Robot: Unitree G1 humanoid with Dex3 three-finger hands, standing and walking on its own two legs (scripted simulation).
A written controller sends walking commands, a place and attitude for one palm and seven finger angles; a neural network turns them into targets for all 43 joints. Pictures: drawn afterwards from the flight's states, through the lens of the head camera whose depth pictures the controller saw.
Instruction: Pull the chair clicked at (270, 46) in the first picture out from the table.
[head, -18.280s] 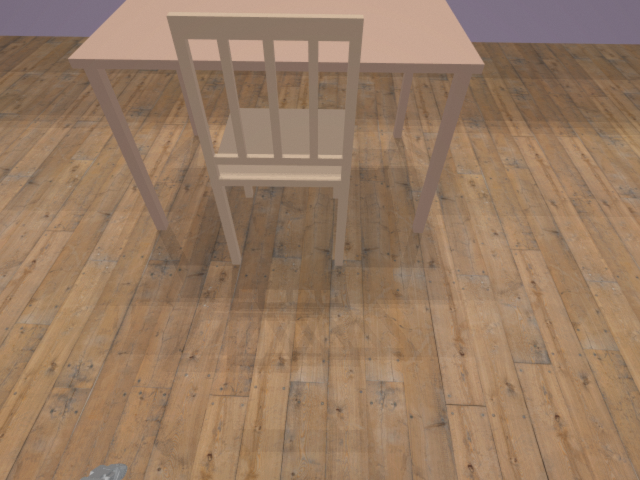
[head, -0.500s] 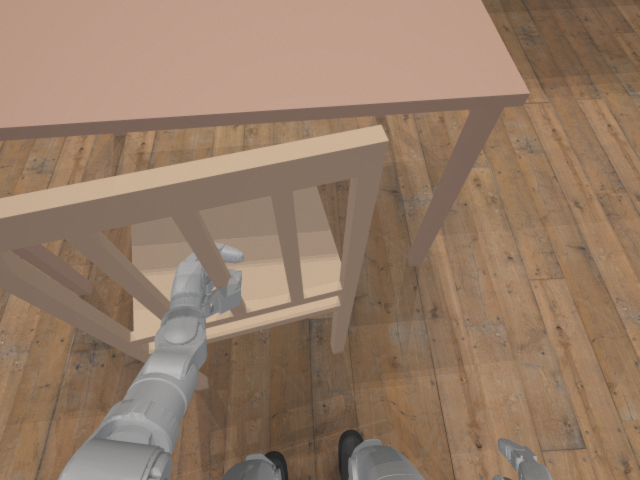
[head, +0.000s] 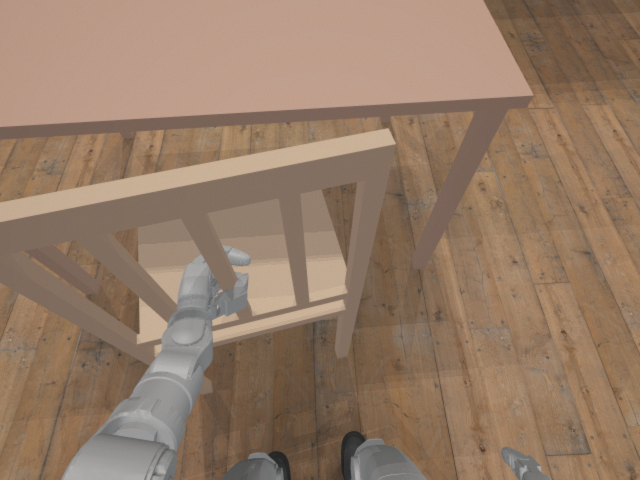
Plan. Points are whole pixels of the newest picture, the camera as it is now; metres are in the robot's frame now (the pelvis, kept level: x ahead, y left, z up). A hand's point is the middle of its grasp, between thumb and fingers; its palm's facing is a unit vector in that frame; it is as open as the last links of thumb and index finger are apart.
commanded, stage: step backward, pulling the chair out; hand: left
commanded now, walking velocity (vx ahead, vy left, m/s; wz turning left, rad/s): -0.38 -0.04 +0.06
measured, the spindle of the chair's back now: (224, 274) +0.39 +0.13 -0.06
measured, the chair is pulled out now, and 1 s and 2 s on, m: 0.13 0.13 0.15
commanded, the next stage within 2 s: stop walking, hand still on the chair in 1.46 s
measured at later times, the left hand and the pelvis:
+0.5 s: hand (239, 293) +0.37 +0.11 -0.07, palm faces +0.00 -0.98 -0.17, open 5.4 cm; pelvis +0.00 +0.00 +0.00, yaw +1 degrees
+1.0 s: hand (239, 293) +0.36 +0.11 -0.07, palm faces -0.01 -0.98 -0.18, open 5.4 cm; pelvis +0.00 +0.00 +0.00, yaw +0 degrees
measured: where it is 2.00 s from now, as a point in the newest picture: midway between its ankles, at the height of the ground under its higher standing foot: outside the picture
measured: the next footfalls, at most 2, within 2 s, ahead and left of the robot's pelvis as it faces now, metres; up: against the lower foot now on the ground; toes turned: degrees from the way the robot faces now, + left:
none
